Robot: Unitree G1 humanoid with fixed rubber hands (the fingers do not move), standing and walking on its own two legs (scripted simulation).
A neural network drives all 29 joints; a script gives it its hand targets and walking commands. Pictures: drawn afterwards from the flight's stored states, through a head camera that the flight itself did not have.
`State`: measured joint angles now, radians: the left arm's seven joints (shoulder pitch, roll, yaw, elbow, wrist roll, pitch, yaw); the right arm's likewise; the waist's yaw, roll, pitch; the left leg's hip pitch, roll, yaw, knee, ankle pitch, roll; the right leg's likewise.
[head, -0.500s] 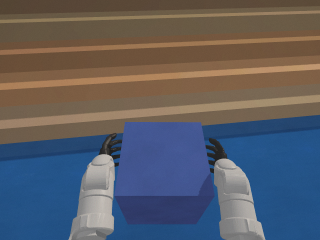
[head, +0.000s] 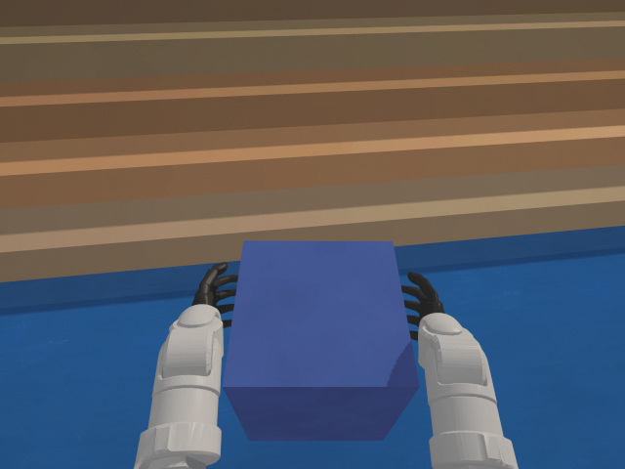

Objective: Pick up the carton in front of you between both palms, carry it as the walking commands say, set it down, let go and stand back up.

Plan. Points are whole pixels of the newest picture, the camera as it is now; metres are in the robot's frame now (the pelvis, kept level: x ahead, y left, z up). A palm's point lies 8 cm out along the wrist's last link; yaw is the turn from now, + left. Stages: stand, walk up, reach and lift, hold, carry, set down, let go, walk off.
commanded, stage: hold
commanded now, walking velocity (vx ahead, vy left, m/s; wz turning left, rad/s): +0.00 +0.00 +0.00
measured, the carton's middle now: (317, 346) +0.29 +0.00 -0.03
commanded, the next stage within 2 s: carry in 0.14 s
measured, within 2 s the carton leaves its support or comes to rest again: neither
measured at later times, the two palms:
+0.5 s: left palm (191, 260) +0.35 +0.18 +0.09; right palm (409, 266) +0.35 -0.12 +0.09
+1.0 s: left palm (207, 174) +0.58 +0.21 +0.08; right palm (369, 172) +0.60 -0.09 +0.07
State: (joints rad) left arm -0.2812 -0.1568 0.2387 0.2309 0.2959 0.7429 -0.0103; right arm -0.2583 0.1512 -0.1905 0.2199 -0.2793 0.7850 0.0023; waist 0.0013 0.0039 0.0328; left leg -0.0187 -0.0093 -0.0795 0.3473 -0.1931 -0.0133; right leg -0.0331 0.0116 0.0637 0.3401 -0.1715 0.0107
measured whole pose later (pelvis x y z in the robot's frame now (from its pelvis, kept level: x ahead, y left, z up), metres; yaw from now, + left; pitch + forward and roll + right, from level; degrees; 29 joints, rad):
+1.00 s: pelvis +0.36 +0.04 -0.02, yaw +2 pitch +4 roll +0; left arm 0.02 -0.13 0.05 -0.51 0.00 1.19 0.16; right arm 0.06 0.13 -0.05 -0.54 -0.01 1.21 -0.15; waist 0.04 -0.02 -0.15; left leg -0.53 0.07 0.21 0.50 -0.11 0.02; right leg 0.06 -0.07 -0.19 0.31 -0.43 0.04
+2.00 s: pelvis +0.98 +0.05 -0.02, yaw +2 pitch +5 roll +1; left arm -0.57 -0.08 0.29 -0.20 -0.01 1.15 0.17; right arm -0.57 0.12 -0.24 -0.19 -0.02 1.17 -0.19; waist -0.06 -0.03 -0.02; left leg -0.46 -0.02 0.15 0.57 -0.20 0.09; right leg -0.40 -0.02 -0.08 1.08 -0.44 -0.05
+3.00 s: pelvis +1.57 +0.03 +0.28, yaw +15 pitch +1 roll +6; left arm -0.66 -0.13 0.48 -0.14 0.12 1.22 0.16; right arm -0.77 0.05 -0.19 0.02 0.08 1.27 -0.30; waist -0.27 -0.02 0.01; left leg -0.52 -0.18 0.12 0.87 -0.38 0.14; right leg -0.67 0.04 0.09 1.95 -0.25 -0.06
